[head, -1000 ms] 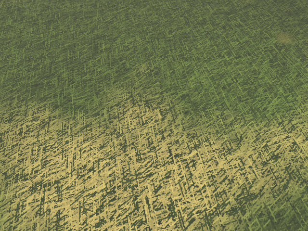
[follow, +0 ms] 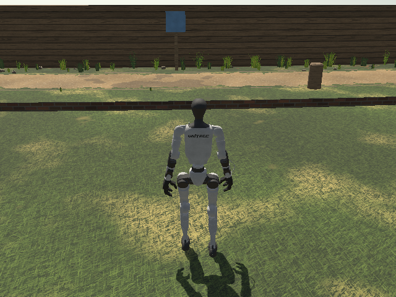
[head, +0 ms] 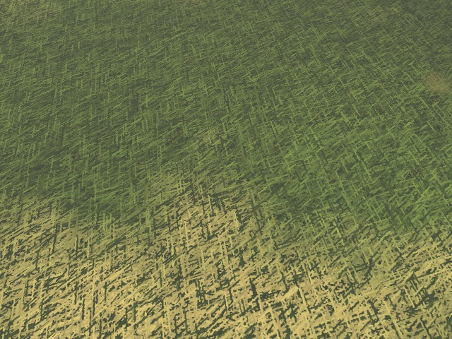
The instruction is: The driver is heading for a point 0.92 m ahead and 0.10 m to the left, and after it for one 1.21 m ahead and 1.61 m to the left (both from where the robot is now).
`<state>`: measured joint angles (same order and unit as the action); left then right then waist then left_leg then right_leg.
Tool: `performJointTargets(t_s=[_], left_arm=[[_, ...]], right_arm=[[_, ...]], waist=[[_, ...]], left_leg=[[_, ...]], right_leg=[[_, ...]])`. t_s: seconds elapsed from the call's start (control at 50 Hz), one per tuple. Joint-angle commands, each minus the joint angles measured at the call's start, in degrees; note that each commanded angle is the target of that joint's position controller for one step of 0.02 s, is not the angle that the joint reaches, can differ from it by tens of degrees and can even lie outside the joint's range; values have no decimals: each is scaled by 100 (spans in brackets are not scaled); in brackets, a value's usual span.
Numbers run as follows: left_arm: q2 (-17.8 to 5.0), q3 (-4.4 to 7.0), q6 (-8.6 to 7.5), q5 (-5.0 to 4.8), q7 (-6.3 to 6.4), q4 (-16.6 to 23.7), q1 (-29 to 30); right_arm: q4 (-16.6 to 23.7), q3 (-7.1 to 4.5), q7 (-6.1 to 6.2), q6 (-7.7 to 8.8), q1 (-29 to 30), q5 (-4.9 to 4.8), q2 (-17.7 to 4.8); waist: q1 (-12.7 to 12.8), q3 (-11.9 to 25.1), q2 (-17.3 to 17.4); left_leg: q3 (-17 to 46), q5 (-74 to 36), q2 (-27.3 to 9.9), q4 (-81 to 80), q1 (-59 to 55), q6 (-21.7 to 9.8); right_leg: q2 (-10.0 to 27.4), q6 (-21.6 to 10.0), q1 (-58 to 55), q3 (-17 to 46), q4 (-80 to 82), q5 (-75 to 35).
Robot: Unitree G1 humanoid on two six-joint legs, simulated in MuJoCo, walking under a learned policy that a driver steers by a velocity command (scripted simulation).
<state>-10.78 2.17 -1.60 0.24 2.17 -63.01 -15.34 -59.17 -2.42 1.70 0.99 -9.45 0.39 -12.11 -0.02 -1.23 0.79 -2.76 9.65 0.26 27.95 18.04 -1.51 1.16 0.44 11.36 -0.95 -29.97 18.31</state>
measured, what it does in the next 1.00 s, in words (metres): walks ahead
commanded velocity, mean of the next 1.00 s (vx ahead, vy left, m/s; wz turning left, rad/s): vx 0.25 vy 0.00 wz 0.00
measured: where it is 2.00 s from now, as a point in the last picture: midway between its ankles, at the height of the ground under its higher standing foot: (223, 217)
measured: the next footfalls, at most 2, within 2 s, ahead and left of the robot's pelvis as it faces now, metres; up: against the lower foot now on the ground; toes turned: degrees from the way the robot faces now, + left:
right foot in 1.04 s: +0.50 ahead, -0.11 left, +0.00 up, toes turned -3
left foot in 1.60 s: +0.81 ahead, +0.14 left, +0.00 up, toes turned +10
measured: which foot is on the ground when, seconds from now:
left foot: down 0.00-1.00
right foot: down 0.00-0.54, up 0.56-1.00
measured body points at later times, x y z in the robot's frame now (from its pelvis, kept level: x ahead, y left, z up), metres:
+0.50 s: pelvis +0.07 +0.01 -0.01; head +0.07 +0.02 +0.44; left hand +0.03 +0.26 -0.17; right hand +0.15 -0.25 -0.15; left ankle +0.08 +0.10 -0.73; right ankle -0.03 -0.12 -0.73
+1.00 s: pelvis +0.29 +0.00 -0.01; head +0.33 +0.01 +0.44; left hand +0.53 +0.21 -0.11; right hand +0.18 -0.24 -0.15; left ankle +0.09 +0.11 -0.73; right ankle +0.47 -0.11 -0.72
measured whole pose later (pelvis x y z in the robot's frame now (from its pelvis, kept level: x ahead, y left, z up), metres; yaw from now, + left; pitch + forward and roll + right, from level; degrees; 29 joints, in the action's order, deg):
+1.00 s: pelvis +0.29 +0.00 -0.01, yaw +0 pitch +2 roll +0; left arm -12.0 2.6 -5.4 -1.8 -2.6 -49.4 4.7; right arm -63.1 -2.6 0.8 4.4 -26.9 -0.5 -12.4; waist -5.0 -1.9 -0.9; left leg -3.2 23.7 0.5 11.0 -10.8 -0.6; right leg 1.9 -4.8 33.8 -3.3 -30.7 1.1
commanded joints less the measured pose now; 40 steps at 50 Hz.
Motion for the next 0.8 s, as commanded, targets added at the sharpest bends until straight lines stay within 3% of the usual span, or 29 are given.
performJointTargets(t_s=[0.02, 0.1, 0.28, 0.3, 0.32, 0.36, 0.4, 0.42, 0.44, 0.48, 0.5, 0.52, 0.54, 0.56, 0.58, 0.6, 0.62, 0.66, 0.72, 0.8], left_arm=[[-605, 85, -56, -10, 4, 126, -270], [-584, 72, -25, -22, -9, 117, -327], [-499, 52, 38, -20, -6, 100, -351], [-463, 51, 49, -29, -4, 28, -487], [-542, 85, 66, -70, 4, 9, -524], [-737, 151, 41, -140, 25, 94, -536], [-1017, 239, -101, -210, 27, 79, -859], [-1105, 276, -183, -209, 24, 83, -837], [-1038, 270, -258, -183, 14, 112, -797], [-950, 258, -316, -203, -47, 206, -578], [-941, 250, -298, -221, -80, 298, -308], [-943, 242, -305, -196, -101, 423, -45], [-736, 182, -346, -199, -103, 629, 208], [-411, 106, -451, -164, -79, 832, 210], [-622, 171, -523, -265, -110, 877, 338], [-662, 182, -554, -331, -159, 849, 286], [-643, 198, -568, -306, -167, 800, 246], [-740, 300, -510, -214, -173, 775, 266], [-521, 290, -371, -170, -216, 875, 510], [-378, 190, -347, -150, -244, 1312, 1582]], right_arm=[[185, -77, -13, 68, 113, -24, -479], [88, -75, -6, 36, 38, -50, -507], [-49, -86, 33, -55, 72, -69, -550], [-123, -78, 31, -66, -16, -72, -494], [-155, -99, 30, -80, -33, -110, -510], [-86, -125, 20, -33, 138, -144, -537], [126, -93, -45, 173, 557, -206, -373], [209, -78, -93, 281, 694, -217, -319], [252, -89, -141, 368, 726, -220, -346], [177, -115, -221, 469, 389, -246, -354], [-25, -164, -236, 480, -130, -272, -382], [-288, -285, -231, 468, -803, -247, -580], [-463, -455, -210, 484, -1610, -213, -1101], [-563, -486, -277, 516, -2262, -175, -1428], [-481, -288, -280, 586, -1830, -93, -951], [-332, -191, -287, 626, -1391, -93, -667], [-229, -136, -314, 639, -1113, -83, -579], [-169, -41, -328, 593, -975, -50, -425], [-253, -17, -221, 522, -1372, -28, -546], [-164, -42, -89, 471, -1449, -5, -769]], waist=[[51, 136, -132], [55, 256, -62], [29, 153, -116], [42, 269, -143], [38, 153, -248], [96, -413, -525], [258, -911, -981], [254, -1119, -1098], [204, -1134, -1064], [-49, -912, -946], [-332, -730, -835], [-623, -434, -636], [-904, -185, 531], [-984, 289, 1803], [-678, 91, 1039], [-456, -164, 633], [-295, -185, 287], [-129, -219, 223], [-123, -249, 276], [-288, -514, 255]], left_leg=[[324, -646, -264, -207, -696, -207], [326, -1131, -282, -58, -838, -229], [343, -1322, -296, 29, -914, -219], [246, -702, -210, 60, -953, -221], [93, 370, -53, 210, -820, -236], [-28, 2153, 112, 499, 21, -251], [-208, 1754, 135, 1272, 1056, -249], [-83, 1474, -39, 1535, 1392, -314], [21, 1490, -166, 1633, 1599, -380], [-61, 1534, -190, 1059, 1092, -466], [-217, 1177, -33, 443, 0, -492], [-111, 751, 87, 227, -1241, -514], [1599, 1229, -839, -653, -2167, -941], [4174, 1274, -2099, -1718, -3058, -1700], [4337, 1198, -2302, -1670, -2878, -1680], [3527, 810, -2117, -1544, -2617, -1454], [2813, 487, -1868, -1582, -2375, -1239], [1744, -498, -1417, -1696, -1974, -934], [1174, -1332, -1249, -1879, -1827, -931], [800, -1354, -1150, -2173, -1486, -908]], right_leg=[[255, -215, 498, 258, 690, -566], [218, -203, 344, 190, 571, -1069], [171, -181, 265, 117, 553, -1351], [129, -215, 197, 73, 611, -744], [117, -335, 294, 119, 665, 195], [457, -721, 491, 687, 1009, 2016], [1347, -1218, 103, 1942, 1689, 2684], [1744, -1408, -4, 2417, 1785, 2369], [1884, -1451, -183, 2490, 1695, 1726], [1700, -1241, -222, 1955, 1315, 696], [1375, -1010, 300, 1452, 1059, 434], [947, -768, 934, 934, 438, -480], [162, -320, 1868, -27, -1516, -1131], [-434, -102, 3020, -23, -3434, 958], [-134, -259, 3561, 636, -4363, 1189], [138, -433, 3741, 673, -4606, 698], [375, -537, 3664, 594, -4426, 126], [631, -548, 3250, 417, -3775, -515], [644, -327, 3177, 153, -3108, -868], [503, -137, 3102, -13, -1456, -1737]])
